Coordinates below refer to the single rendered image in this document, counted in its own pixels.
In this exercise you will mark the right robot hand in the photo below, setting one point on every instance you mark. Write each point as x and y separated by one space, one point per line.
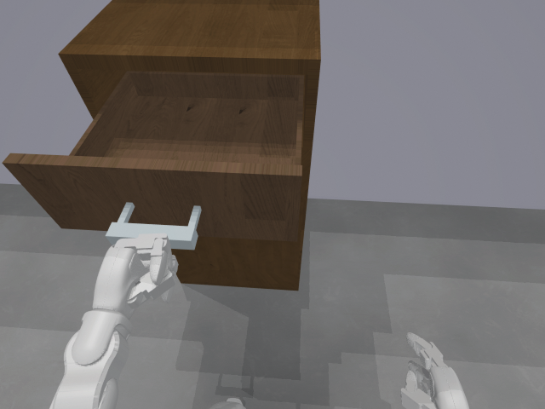
441 388

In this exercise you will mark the left robot shin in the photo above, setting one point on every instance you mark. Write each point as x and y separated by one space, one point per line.
235 400

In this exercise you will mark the drawer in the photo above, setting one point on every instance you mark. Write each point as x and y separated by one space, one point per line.
166 141

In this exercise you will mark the left robot forearm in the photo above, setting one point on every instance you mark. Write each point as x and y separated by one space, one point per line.
94 358

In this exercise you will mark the handle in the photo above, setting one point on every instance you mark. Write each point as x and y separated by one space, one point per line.
180 237

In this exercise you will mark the cabinet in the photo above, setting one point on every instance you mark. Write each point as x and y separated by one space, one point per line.
278 37

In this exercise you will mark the left robot hand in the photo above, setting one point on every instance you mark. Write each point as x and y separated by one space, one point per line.
147 259

